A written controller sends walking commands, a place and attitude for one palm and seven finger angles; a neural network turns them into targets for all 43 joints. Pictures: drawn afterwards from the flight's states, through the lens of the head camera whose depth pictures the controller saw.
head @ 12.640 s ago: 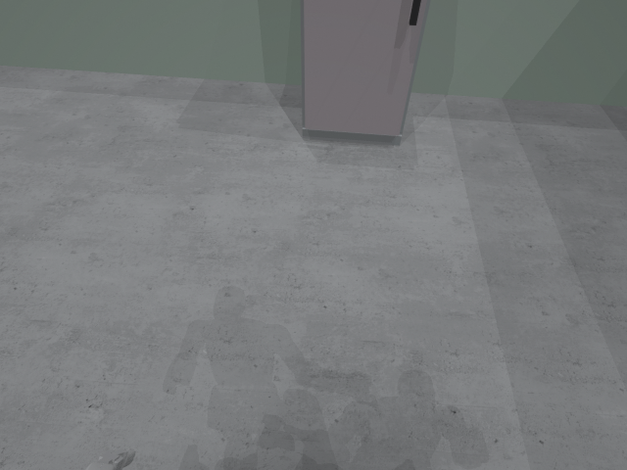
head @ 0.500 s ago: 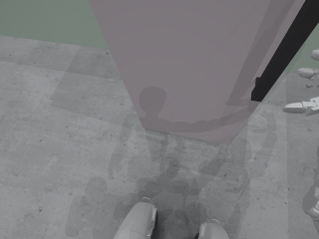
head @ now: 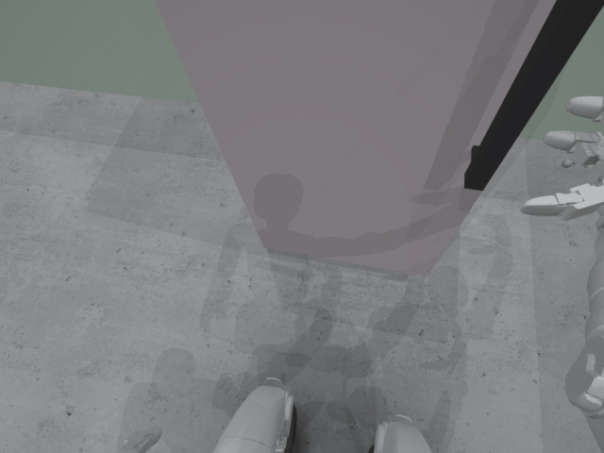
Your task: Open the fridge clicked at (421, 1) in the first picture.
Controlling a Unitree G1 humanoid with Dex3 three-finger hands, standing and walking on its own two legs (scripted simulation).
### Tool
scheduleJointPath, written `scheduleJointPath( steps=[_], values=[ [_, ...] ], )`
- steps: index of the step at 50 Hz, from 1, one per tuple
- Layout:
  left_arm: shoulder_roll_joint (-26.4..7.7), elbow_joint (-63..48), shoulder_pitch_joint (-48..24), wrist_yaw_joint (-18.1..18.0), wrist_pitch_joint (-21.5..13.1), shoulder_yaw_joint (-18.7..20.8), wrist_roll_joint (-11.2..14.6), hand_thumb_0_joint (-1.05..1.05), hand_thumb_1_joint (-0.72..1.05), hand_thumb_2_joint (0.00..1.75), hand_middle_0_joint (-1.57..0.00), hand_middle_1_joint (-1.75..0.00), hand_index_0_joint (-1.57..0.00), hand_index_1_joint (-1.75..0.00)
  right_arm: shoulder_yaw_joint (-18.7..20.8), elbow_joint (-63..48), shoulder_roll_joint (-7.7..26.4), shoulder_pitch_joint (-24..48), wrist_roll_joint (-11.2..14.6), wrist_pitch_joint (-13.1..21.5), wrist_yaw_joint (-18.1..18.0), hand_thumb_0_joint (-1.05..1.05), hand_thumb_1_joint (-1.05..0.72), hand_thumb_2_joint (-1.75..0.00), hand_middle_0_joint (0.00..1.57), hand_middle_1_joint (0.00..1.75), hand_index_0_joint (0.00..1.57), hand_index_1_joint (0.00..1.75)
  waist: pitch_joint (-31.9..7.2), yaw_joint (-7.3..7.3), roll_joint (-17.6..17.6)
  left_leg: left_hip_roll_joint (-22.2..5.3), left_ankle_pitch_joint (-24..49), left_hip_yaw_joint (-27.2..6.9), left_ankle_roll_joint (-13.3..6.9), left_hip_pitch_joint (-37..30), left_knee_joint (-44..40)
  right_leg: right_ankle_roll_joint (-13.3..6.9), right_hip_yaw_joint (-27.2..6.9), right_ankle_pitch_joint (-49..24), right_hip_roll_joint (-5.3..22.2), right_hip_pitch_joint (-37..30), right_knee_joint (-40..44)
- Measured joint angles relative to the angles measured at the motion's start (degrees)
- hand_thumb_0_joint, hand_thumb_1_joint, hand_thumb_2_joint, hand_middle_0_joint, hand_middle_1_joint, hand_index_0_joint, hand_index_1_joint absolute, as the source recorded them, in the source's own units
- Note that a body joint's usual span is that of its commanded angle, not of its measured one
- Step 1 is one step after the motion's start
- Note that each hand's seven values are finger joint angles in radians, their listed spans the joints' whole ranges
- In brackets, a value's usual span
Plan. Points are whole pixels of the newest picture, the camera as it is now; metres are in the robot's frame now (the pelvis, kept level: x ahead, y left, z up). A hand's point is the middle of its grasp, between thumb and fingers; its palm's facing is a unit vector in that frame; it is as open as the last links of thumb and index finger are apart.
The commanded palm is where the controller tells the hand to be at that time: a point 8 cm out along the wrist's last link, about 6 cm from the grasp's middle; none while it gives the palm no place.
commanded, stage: feel for the door with the fingertips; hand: right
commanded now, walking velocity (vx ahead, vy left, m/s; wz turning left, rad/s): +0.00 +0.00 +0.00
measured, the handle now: (534, 61) +0.55 -0.16 +0.16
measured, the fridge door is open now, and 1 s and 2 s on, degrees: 0 0 0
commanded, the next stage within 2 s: slide the fingers in behind the handle in 0.84 s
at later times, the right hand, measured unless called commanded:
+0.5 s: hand (536, 157) +0.50 -0.20 +0.07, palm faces +0.02 +1.00 +0.01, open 14.0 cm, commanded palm +0.47 -0.25 +0.07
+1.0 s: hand (542, 145) +0.51 -0.20 +0.07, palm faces +0.03 +1.00 -0.01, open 13.7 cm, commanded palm +0.49 -0.24 +0.07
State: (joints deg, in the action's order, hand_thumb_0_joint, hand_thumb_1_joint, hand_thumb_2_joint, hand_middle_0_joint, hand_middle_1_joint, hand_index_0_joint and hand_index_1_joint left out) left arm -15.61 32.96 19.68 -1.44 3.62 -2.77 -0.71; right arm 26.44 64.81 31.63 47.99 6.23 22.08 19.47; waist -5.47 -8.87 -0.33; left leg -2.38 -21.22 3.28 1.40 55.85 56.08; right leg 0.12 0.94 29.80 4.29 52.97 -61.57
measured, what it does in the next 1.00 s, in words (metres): stands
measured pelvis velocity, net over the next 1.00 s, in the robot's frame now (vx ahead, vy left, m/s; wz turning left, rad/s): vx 0.00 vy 0.00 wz -0.01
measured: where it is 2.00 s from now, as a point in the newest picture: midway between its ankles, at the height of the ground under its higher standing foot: outside the picture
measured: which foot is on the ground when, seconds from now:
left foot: down 0.00-1.00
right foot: down 0.00-1.00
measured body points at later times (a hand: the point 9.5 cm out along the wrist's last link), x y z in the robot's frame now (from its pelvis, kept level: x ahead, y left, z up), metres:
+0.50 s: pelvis +0.00 -0.01 +0.00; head +0.13 -0.03 +0.43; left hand +0.02 +0.26 -0.11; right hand +0.49 -0.25 +0.07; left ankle +0.05 +0.14 -0.66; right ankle -0.01 -0.12 -0.66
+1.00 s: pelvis +0.00 +0.00 +0.00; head +0.14 -0.02 +0.42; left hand +0.01 +0.27 -0.11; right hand +0.50 -0.26 +0.08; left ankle +0.05 +0.14 -0.66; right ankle -0.01 -0.12 -0.66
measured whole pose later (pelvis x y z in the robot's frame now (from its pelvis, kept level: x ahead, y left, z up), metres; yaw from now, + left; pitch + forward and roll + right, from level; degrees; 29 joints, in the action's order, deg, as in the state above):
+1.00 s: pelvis +0.00 +0.00 +0.00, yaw +0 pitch +23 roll +3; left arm -15.5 34.6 21.8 -0.7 3.4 -2.4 -1.9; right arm 24.1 66.8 29.9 53.0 4.7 23.1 14.9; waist -5.7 -9.9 -0.8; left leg -2.7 -21.3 3.5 1.5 57.9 56.8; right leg 0.0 0.5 29.8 3.9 55.3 -62.4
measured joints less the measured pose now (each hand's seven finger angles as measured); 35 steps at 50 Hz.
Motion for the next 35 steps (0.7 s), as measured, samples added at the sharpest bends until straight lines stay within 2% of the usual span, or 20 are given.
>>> scheduleJointPath(
  steps=[5,10,15,24,29,35],
  values=[
    [0.0,0.3,1.2,0.0,-0.1,0.2,0.0,0.00,0.91,0.90,-0.21,-0.30,-0.20,-0.30,0.3,-1.5,0.3,-1.2,0.9,0.5,0.6,-0.01,0.49,-0.30,0.30,1.20,0.30,1.20,0.0,0.21,-0.1,0.1,0.2,-0.1,0.0,0.0,-0.2,0.0,0.1,-0.1,0.1,0.0,0.1],
    [-0.1,1.4,2.1,0.0,0.0,0.3,0.1,0.00,0.91,0.90,-0.21,-0.30,-0.20,-0.30,-1.3,-1.1,-0.4,-0.7,1.6,0.2,0.9,-0.01,0.50,-0.30,0.30,1.20,0.30,1.20,0.0,0.51,-0.2,-0.1,0.3,0.2,0.0,-0.4,-0.4,-0.1,-0.2,-0.3,-0.1,-0.1,0.2],
    [-0.1,1.8,2.2,0.1,-0.6,0.3,-0.2,0.00,0.91,0.90,-0.21,-0.30,-0.20,-0.30,-2.5,-0.3,-1.6,0.8,0.8,0.0,-0.8,-0.01,0.50,-0.30,0.30,1.20,0.30,1.20,0.1,0.05,-0.1,-0.4,0.4,0.3,0.1,0.1,-0.3,-0.2,-0.4,-0.4,-0.4,0.6,-0.1],
    [0.4,1.2,2.0,0.8,-0.7,0.4,-0.7,0.00,0.91,0.90,-0.21,-0.30,-0.20,-0.30,-2.3,-1.1,-4.0,0.8,-0.7,0.8,-4.3,-0.01,0.50,-0.30,0.30,1.20,0.30,1.20,-0.3,-0.84,-0.1,-0.2,0.3,-0.5,0.4,0.7,0.1,-0.4,0.4,0.0,-0.3,0.7,-0.4],
    [0.8,0.7,2.1,1.0,-0.5,0.3,-0.8,0.00,0.91,0.90,-0.21,-0.30,-0.20,-0.30,-2.0,-1.7,-4.3,0.0,-1.3,1.1,-5.7,-0.01,0.50,-0.30,0.30,1.20,0.30,1.20,-0.3,-0.84,-0.3,-0.2,0.3,-0.9,0.5,0.4,-0.1,-0.5,0.7,0.0,-0.3,0.2,0.1],
    [0.9,1.4,2.0,1.0,-0.4,0.0,-0.8,0.00,0.91,0.90,-0.21,-0.30,-0.20,-0.30,-2.2,0.2,-3.6,1.7,-1.2,1.3,-5.6,-0.01,0.50,-0.30,0.30,1.20,0.30,1.20,-0.3,-0.60,-0.5,-0.3,0.1,-0.6,0.5,0.4,0.0,-0.4,0.5,0.1,-0.4,0.2,0.1]
  ],
)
